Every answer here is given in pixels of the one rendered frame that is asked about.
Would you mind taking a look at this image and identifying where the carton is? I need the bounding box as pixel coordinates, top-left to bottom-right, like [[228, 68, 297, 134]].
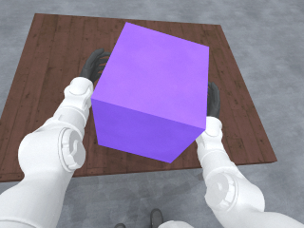
[[90, 22, 209, 163]]

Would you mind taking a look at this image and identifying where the left robot hand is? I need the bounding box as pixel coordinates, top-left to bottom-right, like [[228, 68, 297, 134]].
[[79, 47, 111, 84]]

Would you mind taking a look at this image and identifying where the right robot hand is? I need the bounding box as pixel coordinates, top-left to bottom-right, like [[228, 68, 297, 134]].
[[206, 81, 220, 119]]

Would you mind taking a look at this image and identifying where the table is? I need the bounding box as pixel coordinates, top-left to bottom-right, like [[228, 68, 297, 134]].
[[0, 13, 277, 183]]

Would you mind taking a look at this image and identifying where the robot right forearm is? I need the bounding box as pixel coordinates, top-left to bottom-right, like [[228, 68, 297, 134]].
[[196, 116, 249, 187]]

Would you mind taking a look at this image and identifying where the left robot upper arm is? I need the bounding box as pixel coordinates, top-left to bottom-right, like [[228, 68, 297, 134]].
[[0, 127, 86, 228]]

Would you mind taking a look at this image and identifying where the robot right foot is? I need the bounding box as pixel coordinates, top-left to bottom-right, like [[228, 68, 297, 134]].
[[150, 208, 163, 228]]

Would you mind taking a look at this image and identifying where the robot left forearm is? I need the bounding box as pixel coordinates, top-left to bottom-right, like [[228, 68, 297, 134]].
[[18, 77, 94, 172]]

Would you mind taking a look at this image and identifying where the right robot upper arm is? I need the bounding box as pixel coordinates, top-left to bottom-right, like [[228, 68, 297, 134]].
[[204, 172, 304, 228]]

